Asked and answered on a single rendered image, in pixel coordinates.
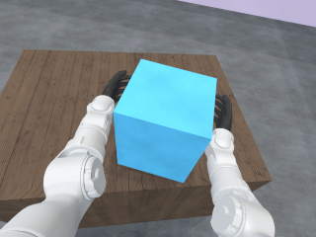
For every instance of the right robot upper arm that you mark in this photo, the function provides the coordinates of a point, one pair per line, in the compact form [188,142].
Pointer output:
[234,216]

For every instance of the left robot upper arm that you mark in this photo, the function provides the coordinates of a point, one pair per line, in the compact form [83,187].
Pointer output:
[70,184]

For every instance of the robot left forearm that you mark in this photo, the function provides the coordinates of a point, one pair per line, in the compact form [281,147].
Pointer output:
[93,131]

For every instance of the right robot hand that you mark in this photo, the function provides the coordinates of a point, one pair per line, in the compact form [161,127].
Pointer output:
[225,117]

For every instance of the robot right forearm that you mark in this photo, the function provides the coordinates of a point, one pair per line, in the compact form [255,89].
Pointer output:
[222,168]

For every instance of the pedestal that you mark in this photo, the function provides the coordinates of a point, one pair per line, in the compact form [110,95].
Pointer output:
[42,106]

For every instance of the carton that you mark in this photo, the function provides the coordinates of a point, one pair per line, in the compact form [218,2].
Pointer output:
[164,120]

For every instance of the left robot hand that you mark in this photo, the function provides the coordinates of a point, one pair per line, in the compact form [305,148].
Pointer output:
[112,90]

